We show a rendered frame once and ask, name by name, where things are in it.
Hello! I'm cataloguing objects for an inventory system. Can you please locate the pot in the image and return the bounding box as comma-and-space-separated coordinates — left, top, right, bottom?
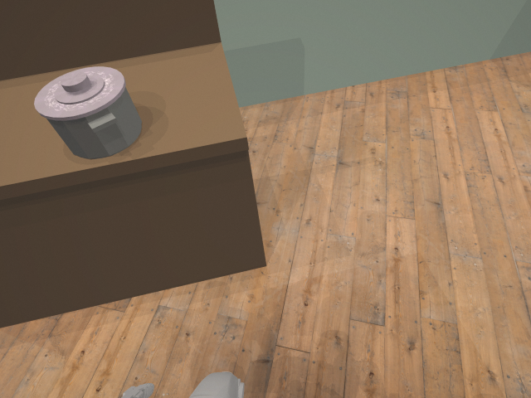
47, 87, 142, 159

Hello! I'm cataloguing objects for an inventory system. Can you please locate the table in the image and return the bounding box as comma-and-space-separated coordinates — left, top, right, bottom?
0, 0, 266, 328

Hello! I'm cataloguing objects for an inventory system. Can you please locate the lid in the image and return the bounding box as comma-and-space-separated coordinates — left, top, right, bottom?
34, 66, 126, 121

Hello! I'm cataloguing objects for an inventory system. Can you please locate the robot left thigh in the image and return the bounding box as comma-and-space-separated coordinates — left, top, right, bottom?
189, 372, 244, 398

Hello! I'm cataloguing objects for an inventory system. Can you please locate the knob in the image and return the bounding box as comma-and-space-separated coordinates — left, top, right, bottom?
60, 72, 90, 92

